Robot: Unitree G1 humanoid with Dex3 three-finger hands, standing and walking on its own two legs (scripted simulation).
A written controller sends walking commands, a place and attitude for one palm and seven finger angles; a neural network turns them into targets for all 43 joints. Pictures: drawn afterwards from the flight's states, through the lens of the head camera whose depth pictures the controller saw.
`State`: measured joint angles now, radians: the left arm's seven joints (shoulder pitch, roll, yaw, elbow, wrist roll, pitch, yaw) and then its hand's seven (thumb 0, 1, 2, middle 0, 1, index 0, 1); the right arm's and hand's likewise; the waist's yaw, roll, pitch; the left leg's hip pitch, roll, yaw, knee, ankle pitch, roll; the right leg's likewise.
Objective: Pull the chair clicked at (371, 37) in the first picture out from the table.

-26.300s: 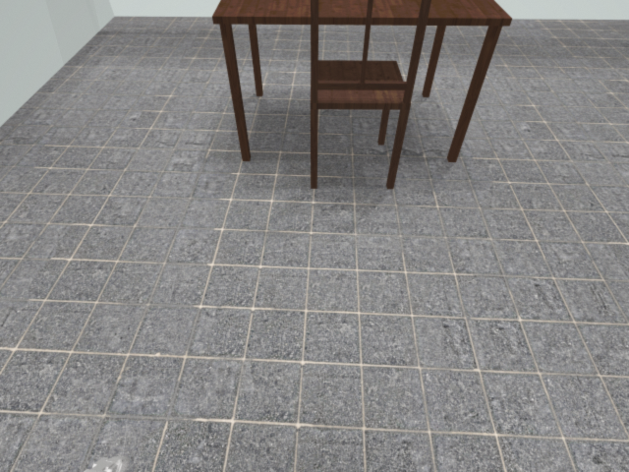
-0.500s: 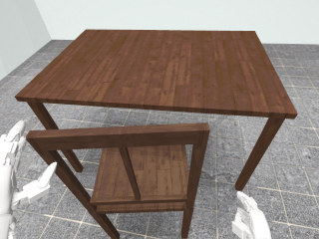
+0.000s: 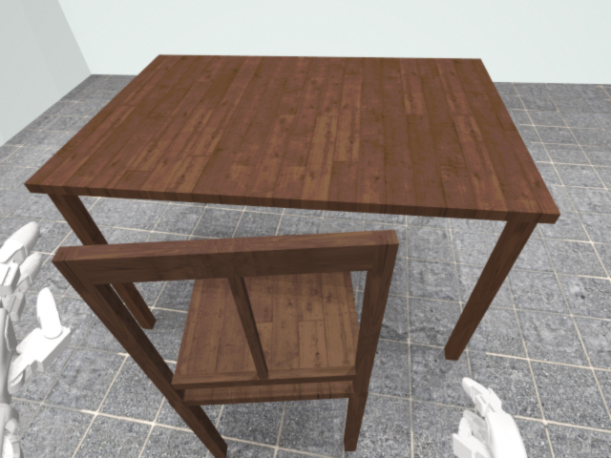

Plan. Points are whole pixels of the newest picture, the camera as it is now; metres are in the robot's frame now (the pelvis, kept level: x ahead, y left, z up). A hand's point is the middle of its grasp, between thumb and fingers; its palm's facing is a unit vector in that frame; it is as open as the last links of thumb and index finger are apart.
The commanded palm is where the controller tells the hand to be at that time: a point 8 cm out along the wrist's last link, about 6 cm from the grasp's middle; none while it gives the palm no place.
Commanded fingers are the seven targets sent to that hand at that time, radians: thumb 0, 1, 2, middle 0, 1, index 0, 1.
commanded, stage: step back with the hand held close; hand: left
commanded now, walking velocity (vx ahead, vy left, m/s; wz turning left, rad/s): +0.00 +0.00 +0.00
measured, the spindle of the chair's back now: (251, 332) +0.32 +0.14 -0.06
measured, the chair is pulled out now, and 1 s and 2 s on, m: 0.13 0.13 0.13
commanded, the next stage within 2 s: stop stepping back and stand still in 1.90 s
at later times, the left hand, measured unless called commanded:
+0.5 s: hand (44, 356) +0.16 +0.27 +0.16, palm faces +0.36 -0.77 -0.53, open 7.4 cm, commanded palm +0.10 +0.31 +0.18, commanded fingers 0.00 0.90 0.90 -0.20 -0.30 -0.20 -0.30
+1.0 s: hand out of the picture +0.12 +0.28 +0.16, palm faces +0.42 -0.76 -0.49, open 7.4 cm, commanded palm +0.05 +0.32 +0.18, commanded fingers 0.00 0.90 0.90 -0.20 -0.30 -0.20 -0.30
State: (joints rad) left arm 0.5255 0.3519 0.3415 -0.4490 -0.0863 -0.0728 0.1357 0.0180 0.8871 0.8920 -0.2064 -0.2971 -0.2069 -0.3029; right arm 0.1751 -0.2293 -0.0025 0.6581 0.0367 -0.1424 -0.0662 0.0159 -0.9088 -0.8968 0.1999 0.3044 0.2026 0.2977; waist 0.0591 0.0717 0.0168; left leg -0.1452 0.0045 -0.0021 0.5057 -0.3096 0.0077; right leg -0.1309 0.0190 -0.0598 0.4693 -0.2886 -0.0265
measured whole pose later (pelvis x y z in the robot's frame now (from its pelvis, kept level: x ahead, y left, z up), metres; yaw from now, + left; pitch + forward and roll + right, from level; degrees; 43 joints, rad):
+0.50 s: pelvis -0.04 +0.01 +0.00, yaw -1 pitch +2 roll -1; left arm 0.60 0.42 0.40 -0.51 -0.08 -0.13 0.14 0.02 0.89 0.89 -0.21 -0.30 -0.21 -0.30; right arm 0.16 -0.23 -0.01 0.60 0.03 -0.07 -0.09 0.01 -0.91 -0.90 0.20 0.30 0.20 0.30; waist 0.01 0.06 0.03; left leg -0.32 -0.01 0.02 0.55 -0.26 0.03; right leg -0.31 0.00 -0.04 0.52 -0.23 -0.01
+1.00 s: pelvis -0.09 +0.02 -0.01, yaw +0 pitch +2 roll -2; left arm 0.58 0.42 0.43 -0.54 -0.06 -0.17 0.18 0.02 0.89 0.89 -0.21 -0.30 -0.21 -0.30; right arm 0.19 -0.23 0.00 0.59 0.03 -0.11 -0.09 0.01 -0.91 -0.90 0.20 0.30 0.20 0.30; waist 0.00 0.04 0.02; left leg -0.45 0.01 0.00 0.64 -0.24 0.03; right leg -0.41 0.01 -0.06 0.56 -0.18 -0.01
